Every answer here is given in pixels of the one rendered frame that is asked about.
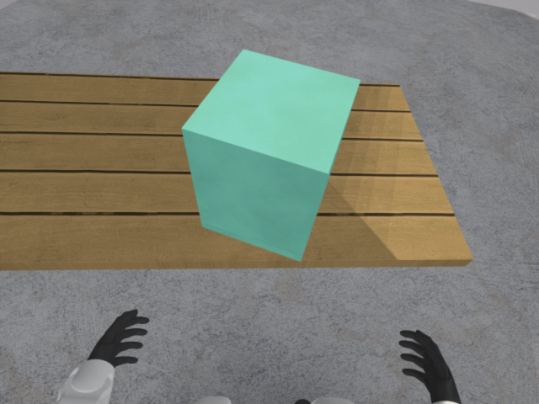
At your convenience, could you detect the robot left hand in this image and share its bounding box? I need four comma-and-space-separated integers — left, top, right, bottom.
87, 309, 149, 367

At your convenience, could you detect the left robot forearm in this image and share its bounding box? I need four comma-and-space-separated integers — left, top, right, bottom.
56, 359, 115, 404

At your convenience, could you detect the carton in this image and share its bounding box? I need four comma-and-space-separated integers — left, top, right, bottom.
181, 50, 360, 262

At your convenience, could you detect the robot right hand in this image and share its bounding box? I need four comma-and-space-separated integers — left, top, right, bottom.
399, 330, 462, 404

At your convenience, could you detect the table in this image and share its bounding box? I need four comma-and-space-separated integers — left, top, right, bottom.
0, 71, 473, 271

